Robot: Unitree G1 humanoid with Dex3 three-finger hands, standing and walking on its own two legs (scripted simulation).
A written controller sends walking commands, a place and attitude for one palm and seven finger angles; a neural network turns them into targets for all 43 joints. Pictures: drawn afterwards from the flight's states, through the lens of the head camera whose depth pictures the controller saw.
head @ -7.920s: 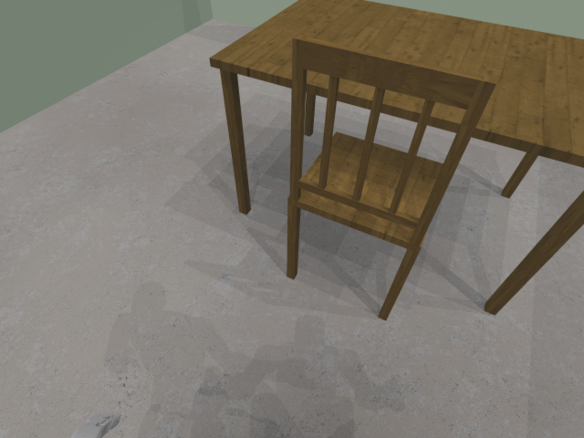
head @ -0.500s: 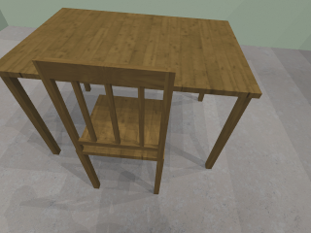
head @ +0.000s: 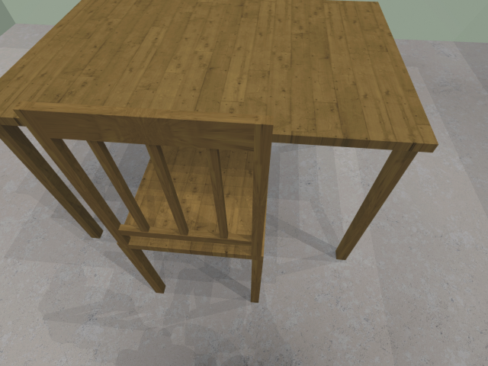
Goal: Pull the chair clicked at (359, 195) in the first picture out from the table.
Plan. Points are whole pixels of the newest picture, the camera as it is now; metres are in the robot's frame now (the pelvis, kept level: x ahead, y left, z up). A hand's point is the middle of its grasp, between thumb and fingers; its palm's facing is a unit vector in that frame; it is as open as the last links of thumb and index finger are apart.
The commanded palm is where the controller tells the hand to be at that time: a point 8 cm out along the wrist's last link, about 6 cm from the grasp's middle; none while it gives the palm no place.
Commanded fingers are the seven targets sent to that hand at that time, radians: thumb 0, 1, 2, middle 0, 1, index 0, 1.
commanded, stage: come to a stop and stand still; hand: left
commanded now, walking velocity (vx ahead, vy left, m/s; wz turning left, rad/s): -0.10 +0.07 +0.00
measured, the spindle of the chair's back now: (171, 196) +0.44 +0.18 -0.05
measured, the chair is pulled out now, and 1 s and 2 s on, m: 0.00 0.00 0.00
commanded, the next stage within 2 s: look again from close up in 0.84 s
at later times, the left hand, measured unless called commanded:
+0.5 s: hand out of the picture -0.02 +0.28 -0.17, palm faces +0.00 -0.97 -0.25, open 7.3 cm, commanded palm none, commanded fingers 0.00 0.90 0.90 -0.20 -0.30 -0.20 -0.30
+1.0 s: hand out of the picture -0.04 +0.27 -0.17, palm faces -0.04 -0.98 -0.19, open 7.3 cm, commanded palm none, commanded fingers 0.00 0.90 0.90 -0.20 -0.30 -0.20 -0.30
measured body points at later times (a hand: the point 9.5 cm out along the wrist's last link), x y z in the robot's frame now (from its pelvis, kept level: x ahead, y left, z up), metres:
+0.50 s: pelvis -0.03 +0.09 +0.00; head -0.02 +0.08 +0.45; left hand -0.01 +0.33 -0.15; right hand +0.01 -0.15 -0.15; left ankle +0.02 +0.13 -0.73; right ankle -0.05 -0.03 -0.72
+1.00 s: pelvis -0.03 +0.11 +0.01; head -0.02 +0.10 +0.46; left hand -0.04 +0.32 -0.15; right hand -0.05 -0.12 -0.16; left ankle +0.02 +0.13 -0.73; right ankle -0.06 -0.02 -0.73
